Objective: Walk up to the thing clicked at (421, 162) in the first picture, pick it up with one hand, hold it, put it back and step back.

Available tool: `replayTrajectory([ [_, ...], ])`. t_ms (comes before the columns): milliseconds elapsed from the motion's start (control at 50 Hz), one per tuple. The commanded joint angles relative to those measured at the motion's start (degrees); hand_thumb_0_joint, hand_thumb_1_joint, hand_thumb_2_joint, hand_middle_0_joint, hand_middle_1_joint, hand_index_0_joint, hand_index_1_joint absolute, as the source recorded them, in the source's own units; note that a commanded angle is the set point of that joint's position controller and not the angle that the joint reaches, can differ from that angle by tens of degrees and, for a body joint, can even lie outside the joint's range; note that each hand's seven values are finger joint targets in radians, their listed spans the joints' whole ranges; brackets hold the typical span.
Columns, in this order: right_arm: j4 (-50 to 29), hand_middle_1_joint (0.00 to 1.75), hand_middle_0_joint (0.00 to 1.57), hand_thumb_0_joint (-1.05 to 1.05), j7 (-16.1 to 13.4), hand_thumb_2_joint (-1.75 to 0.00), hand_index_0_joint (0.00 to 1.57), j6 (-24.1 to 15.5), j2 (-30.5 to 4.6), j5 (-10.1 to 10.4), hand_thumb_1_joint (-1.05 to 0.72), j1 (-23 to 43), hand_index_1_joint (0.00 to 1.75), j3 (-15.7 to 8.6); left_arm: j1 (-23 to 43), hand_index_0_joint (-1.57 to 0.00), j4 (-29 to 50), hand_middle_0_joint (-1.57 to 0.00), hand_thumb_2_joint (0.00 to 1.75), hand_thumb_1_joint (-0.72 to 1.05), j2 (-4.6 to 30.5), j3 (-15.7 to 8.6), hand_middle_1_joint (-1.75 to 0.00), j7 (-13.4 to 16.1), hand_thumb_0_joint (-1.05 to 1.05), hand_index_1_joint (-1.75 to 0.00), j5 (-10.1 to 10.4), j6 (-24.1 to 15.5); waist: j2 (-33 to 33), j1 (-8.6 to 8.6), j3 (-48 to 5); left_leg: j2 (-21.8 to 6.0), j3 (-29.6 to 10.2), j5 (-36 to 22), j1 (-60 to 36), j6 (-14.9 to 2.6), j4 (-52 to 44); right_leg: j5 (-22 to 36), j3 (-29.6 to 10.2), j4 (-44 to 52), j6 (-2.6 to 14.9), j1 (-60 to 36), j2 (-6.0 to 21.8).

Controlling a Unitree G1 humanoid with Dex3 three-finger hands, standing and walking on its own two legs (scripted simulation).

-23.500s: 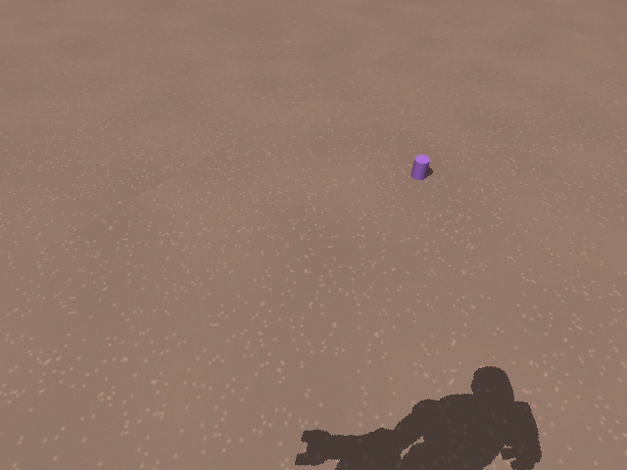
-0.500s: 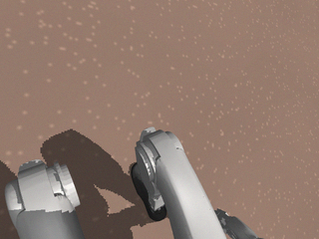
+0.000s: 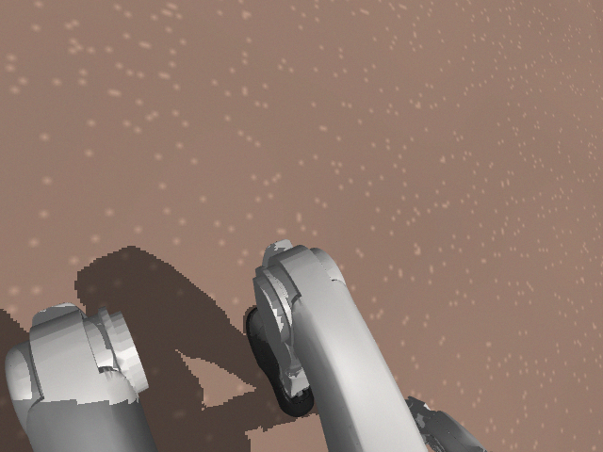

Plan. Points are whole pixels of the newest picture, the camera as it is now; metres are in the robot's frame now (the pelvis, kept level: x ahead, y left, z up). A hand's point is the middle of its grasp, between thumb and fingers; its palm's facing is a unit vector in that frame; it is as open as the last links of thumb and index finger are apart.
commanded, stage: close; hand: left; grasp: from above
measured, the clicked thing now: out of the picture +0.46 +0.32 -0.26
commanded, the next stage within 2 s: settle in 0.30 s
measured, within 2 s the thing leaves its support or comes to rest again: leaves its support in 0.86 s
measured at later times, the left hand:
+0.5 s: hand out of the picture +0.44 +0.32 -0.23, palm faces -0.44 -0.14 -0.89, open 11.2 cm
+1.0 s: hand out of the picture +0.44 +0.32 -0.19, palm faces -0.38 -0.12 -0.92, open 10.1 cm
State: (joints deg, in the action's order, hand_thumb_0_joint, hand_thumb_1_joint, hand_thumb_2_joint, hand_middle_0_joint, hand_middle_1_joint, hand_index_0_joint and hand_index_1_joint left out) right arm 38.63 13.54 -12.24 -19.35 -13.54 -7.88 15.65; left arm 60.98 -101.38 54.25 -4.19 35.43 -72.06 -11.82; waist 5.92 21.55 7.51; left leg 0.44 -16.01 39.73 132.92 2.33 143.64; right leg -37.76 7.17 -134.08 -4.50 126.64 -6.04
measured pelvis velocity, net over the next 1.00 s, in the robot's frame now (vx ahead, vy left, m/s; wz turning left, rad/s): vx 0.01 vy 0.00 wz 0.04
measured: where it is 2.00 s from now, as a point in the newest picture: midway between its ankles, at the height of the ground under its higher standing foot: (215, 417)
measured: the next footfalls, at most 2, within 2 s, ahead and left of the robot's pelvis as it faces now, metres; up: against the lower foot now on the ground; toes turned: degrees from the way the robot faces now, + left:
none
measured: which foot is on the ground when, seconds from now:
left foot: down 0.00-1.00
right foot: down 0.00-1.00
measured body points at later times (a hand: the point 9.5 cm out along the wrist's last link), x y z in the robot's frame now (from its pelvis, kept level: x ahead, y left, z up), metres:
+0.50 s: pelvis +0.00 +0.00 +0.00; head +0.26 +0.12 +0.35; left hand +0.46 +0.32 -0.18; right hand +0.05 -0.25 -0.06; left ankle +0.07 +0.13 -0.28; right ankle +0.12 -0.13 -0.28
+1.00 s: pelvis +0.01 +0.00 +0.02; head +0.25 +0.12 +0.38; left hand +0.46 +0.32 -0.13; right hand +0.09 -0.26 -0.06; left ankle +0.07 +0.13 -0.28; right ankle +0.12 -0.13 -0.28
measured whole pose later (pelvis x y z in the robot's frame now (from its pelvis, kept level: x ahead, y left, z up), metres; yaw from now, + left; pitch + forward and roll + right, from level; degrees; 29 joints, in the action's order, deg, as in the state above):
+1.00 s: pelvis +0.01 +0.00 +0.02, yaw +2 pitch +34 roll -12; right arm 39.6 12.5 -7.6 -17.6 -8.3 -9.3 7.5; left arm 49.4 -76.5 41.9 -3.2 26.8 -68.0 -3.8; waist 1.9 16.2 -2.2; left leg 0.8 -13.0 40.5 133.8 2.3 139.1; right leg -40.0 5.3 -131.9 -3.0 127.7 -3.8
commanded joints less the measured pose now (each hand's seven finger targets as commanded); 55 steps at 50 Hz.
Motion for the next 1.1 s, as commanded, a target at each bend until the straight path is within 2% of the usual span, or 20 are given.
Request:
replayTrajectory([
  [0,0.76,0.30,0.20,0.00,-1.16,-0.90,0.20,0.41,-18.18,0.04,-0.90,-10.45,0.30,-5.72,12.79,-0.55,5.45,-0.52,0.85,0.14,11.37,-0.06,-0.99,2.11,0.00,-0.95,0.49,0.48,-25.02,2.68,-33.70,-2.19,7.81,-7.19,-24.58,-3.01,-14.81,11.35,7.66,12.63,5.37,-19.10,-0.83],
  [60,-0.20,0.30,0.20,0.00,-1.06,-0.90,0.20,0.19,-18.38,-0.04,-0.90,-10.32,0.30,-5.73,15.11,-0.56,6.95,-0.52,0.86,0.16,10.13,0.83,-1.00,1.80,0.00,-0.97,0.58,0.44,-24.12,3.69,-32.50,-1.97,7.39,-6.49,-24.17,-3.02,-14.95,10.47,8.19,12.29,5.42,-17.21,-0.47],
  [160,0.32,0.30,0.20,0.00,-1.33,-0.90,0.20,0.47,-18.52,0.01,-0.90,-10.28,0.30,-5.68,13.18,-0.62,5.52,-0.59,0.89,0.23,11.37,0.13,-0.99,2.08,0.00,-0.96,0.49,0.47,-25.05,3.02,-32.42,-2.21,6.92,-5.64,-24.99,-2.66,-15.99,9.61,8.30,12.13,5.66,-17.29,-0.60],
  [200,-0.04,0.30,0.20,0.00,-1.21,-0.90,0.20,0.27,-17.71,0.01,-0.90,-10.45,0.30,-5.15,13.73,-0.65,5.59,-0.62,0.88,0.27,10.63,0.65,-0.99,1.83,0.00,-0.96,0.41,0.76,-23.70,3.67,-32.52,-2.20,7.25,-6.28,-24.72,-2.97,-15.01,10.59,8.06,12.40,5.36,-17.90,-0.71],
  [380,-0.79,0.30,0.20,0.00,-1.61,-0.90,0.20,0.32,-18.66,-0.06,-0.90,-9.42,0.30,-5.50,15.30,-0.73,5.87,-0.71,0.88,0.38,11.51,0.47,-0.98,2.31,0.00,-0.95,0.66,0.40,-23.13,3.37,-31.67,-1.97,7.37,-4.52,-23.02,-3.05,-14.88,8.80,7.92,12.74,5.32,-16.45,-0.37],
  [420,-0.10,0.30,0.20,0.00,-1.32,-0.91,0.20,0.20,-18.30,-0.24,-0.92,-10.62,0.30,-5.19,13.84,-0.71,4.52,-0.69,0.92,0.27,11.43,0.23,-1.00,1.99,0.00,-0.97,0.35,0.72,-23.15,3.58,-31.79,-2.04,7.22,-6.16,-24.00,-3.07,-14.87,10.19,8.12,12.37,5.26,-16.70,-0.46],
  [520,-0.42,0.30,0.20,0.00,-1.28,-0.91,0.20,0.19,-18.79,0.23,-0.93,-11.09,0.30,-5.97,15.14,-0.74,7.02,-0.72,0.92,0.31,12.22,-0.20,-0.99,1.21,0.00,-0.97,0.46,1.05,-25.25,3.37,-33.37,-2.03,7.06,-7.45,-26.08,-2.71,-15.54,11.11,8.02,11.93,5.61,-17.31,-0.20],
  [640,-1.11,0.30,0.20,0.00,-1.51,-0.91,0.20,0.34,-18.49,0.62,-0.93,-10.83,0.30,-6.92,15.83,-0.75,13.88,-0.73,0.91,0.32,13.01,-1.39,-0.98,0.77,0.00,-0.96,1.15,1.70,-27.99,1.58,-36.65,-1.72,8.59,-7.75,-26.23,-2.68,-15.47,11.02,7.14,13.07,6.02,-19.07,-0.13],
  [700,-0.92,0.30,0.20,0.00,-1.42,-0.91,0.20,0.44,-17.90,1.28,-0.92,-11.25,0.30,-8.16,15.45,-0.75,18.84,-0.73,0.88,0.33,12.38,-2.28,-0.95,0.07,0.00,-0.93,1.11,2.44,-30.11,0.27,-40.46,-1.57,8.66,-8.86,-29.63,-2.20,-16.19,11.57,7.00,12.73,6.43,-18.58,0.25],
  [780,-1.13,0.30,0.20,0.00,-1.25,-0.91,0.20,1.43,-16.61,2.45,-0.92,-10.75,0.30,-10.04,12.19,-0.80,27.64,-0.77,0.87,0.39,9.93,-3.39,-0.96,-0.53,0.00,-0.93,2.77,3.89,-34.06,-2.44,-48.42,-1.63,9.46,-11.99,-33.28,-2.03,-17.38,14.66,6.13,12.95,6.78,-20.16,0.33],
  [800,-1.19,0.30,0.20,0.00,-1.33,-0.91,0.20,1.81,-16.29,3.08,-0.92,-10.85,0.30,-10.84,11.80,-0.83,30.23,-0.80,0.87,0.43,8.76,-2.90,-0.95,-0.95,0.00,-0.92,3.37,4.54,-34.37,-2.93,-50.02,-1.39,10.05,-12.28,-33.36,-2.17,-17.50,15.35,5.54,13.09,6.83,-20.31,0.43],
  [820,-1.02,0.30,0.20,0.00,-1.36,-0.90,0.20,2.24,-16.14,3.67,-0.92,-10.59,0.30,-11.73,12.35,-0.85,35.15,-0.81,0.87,0.46,9.62,-3.59,-0.95,-1.30,0.00,-0.91,3.89,5.07,-36.79,-4.58,-53.10,-1.34,10.39,-13.84,-35.27,-1.86,-18.16,16.44,5.20,12.71,7.12,-19.83,0.71],
  [860,-0.43,0.30,0.20,0.00,-1.33,-0.90,0.20,2.95,-15.44,4.69,-0.92,-10.58,0.30,-13.23,10.50,-0.90,36.80,-0.86,0.86,0.53,6.97,-2.91,-0.94,-2.71,0.00,-0.90,4.94,6.64,-39.07,-5.78,-54.62,-1.24,10.57,-15.04,-37.51,-1.36,-19.50,16.57,4.99,11.56,7.76,-17.03,1.06],
  [880,-0.04,0.30,0.20,0.00,-1.51,-0.91,0.20,3.46,-15.32,5.09,-0.92,-10.68,0.30,-13.60,11.72,-0.92,37.34,-0.88,0.88,0.54,5.57,-1.96,-0.93,-3.46,0.00,-0.90,4.95,7.37,-38.18,-4.93,-52.99,-1.23,10.61,-14.61,-37.05,-1.45,-19.67,16.35,4.95,11.85,7.73,-15.69,1.10],
  [900,0.16,0.30,0.20,0.00,-1.77,-0.90,0.20,4.12,-15.17,5.36,-0.91,-10.58,0.30,-14.09,11.56,-0.94,37.79,-0.91,0.83,0.58,5.21,-2.08,-0.89,-4.01,0.00,-0.85,4.91,8.12,-37.29,-5.19,-52.01,-1.25,10.82,-14.71,-36.63,-1.44,-20.09,16.36,4.71,12.39,7.70,-14.94,1.27],
  [940,0.23,0.30,0.20,0.00,-2.05,-0.90,0.20,4.98,-13.74,6.15,-0.91,-10.78,0.30,-14.38,13.92,-1.00,40.18,-0.98,0.87,0.64,3.07,-0.09,-0.86,-5.51,0.00,-0.84,5.28,9.22,-35.54,-5.02,-54.65,-1.26,11.62,-14.89,-36.55,-2.28,-19.70,17.60,3.56,13.57,7.30,-17.24,1.01],
  [980,0.94,0.30,0.20,0.00,-2.45,-0.90,0.20,5.80,-13.17,6.51,-0.91,-11.62,0.30,-14.74,12.67,-1.05,37.98,-1.02,0.90,0.70,0.40,1.13,-0.88,-7.10,0.00,-0.85,5.81,10.54,-32.83,-5.09,-51.59,-0.85,12.19,-14.31,-34.68,-2.49,-20.89,16.97,3.14,14.84,7.10,-17.31,1.39],
  [1000,1.37,0.30,0.20,0.00,-2.61,-0.90,0.20,6.13,-12.73,6.43,-0.91,-11.97,0.30,-14.65,13.46,-1.05,37.61,-1.03,0.93,0.70,-1.28,2.36,-0.88,-8.25,0.00,-0.86,6.17,10.74,-32.49,-4.32,-50.61,-0.69,12.11,-14.23,-34.78,-2.47,-21.46,16.61,3.21,15.12,7.19,-17.54,1.45],
  [1060,0.78,0.30,0.20,0.00,-3.46,-0.91,0.20,7.33,-12.94,6.99,-0.92,-11.98,0.30,-15.47,13.78,-1.06,37.58,-1.04,0.93,0.71,0.01,2.33,-0.89,-12.01,0.00,-0.87,6.60,10.95,-29.78,-5.27,-52.71,-0.56,11.46,-14.79,-36.55,-2.65,-22.60,15.74,3.03,16.01,7.37,-18.44,1.51],
  [1080,0.34,0.30,0.20,0.00,-3.60,-0.91,0.20,7.68,-12.64,6.85,-0.92,-12.19,0.30,-15.31,13.38,-1.06,37.09,-1.05,0.98,0.70,-1.24,3.11,-0.90,-13.28,0.00,-0.89,6.73,10.76,-28.26,-4.83,-52.29,-0.36,11.67,-14.96,-36.09,-2.82,-22.42,15.86,2.77,16.48,7.27,-19.68,1.57],
])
